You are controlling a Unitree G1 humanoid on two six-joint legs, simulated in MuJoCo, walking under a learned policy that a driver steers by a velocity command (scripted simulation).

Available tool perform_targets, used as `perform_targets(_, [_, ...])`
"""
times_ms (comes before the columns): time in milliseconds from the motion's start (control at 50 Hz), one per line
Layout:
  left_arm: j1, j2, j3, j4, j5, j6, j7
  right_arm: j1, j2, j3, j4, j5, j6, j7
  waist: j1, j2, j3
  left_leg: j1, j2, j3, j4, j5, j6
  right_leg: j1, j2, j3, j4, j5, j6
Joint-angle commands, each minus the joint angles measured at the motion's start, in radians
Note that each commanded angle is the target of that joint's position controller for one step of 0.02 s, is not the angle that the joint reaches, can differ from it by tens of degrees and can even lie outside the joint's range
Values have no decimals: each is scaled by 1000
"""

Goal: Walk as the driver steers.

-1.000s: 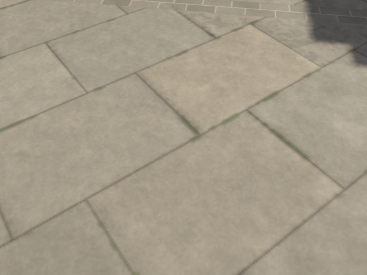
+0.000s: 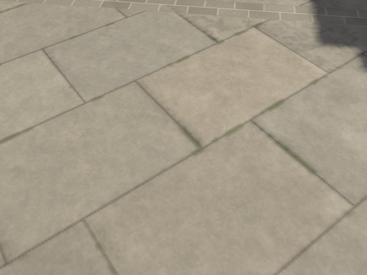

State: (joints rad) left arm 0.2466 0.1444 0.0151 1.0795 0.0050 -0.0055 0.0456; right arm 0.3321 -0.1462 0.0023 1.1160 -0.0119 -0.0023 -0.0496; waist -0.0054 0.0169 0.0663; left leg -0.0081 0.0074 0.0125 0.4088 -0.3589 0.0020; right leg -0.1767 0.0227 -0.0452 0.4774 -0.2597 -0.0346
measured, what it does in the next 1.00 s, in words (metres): stands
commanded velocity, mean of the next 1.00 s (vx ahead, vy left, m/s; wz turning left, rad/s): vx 0.08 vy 0.00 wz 0.00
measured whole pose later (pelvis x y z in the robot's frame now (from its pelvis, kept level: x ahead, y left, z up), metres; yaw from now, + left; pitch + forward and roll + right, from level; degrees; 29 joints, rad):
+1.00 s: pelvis +0.02 -0.03 -0.01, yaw +0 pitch -1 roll +0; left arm 0.32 0.15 0.03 1.05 0.02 -0.07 -0.01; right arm 0.52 -0.16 -0.03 1.16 -0.02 -0.04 -0.03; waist -0.02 0.05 0.00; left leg -0.06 0.03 -0.01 0.53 -0.45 0.03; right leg -0.27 0.02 -0.09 0.58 -0.31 -0.08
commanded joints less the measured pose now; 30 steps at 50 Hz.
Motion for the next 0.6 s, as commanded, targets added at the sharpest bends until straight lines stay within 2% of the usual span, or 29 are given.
perform_targets(20, [72, 80, 10, 6, 0, -4, 3, 92, -58, -5, 12, -1, 1, -3, 4, -15, 5, -104, 75, -43, -60, 292, 25, 81, -115, 107, -58, 396, -36])
perform_targets(280, [109, 57, -3, 59, 1, -1, -1, 98, -45, 8, 45, 0, 1, -3, 8, -10, 41, -144, 81, -51, -84, 189, 30, 31, -103, 114, -108, 232, -23])
perform_targets(600, [142, 40, -9, 81, 0, -1, -6, 138, -19, 14, 55, 0, -8, 0, 14, -10, 51, -194, 81, -59, -90, 134, 36, -1, -102, 122, -125, 133, -17])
